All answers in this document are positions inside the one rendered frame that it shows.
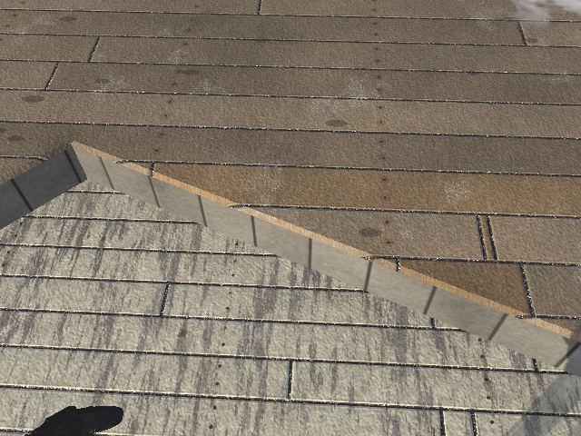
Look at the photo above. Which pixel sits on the robot left hand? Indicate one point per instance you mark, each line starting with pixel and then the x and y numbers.
pixel 80 422

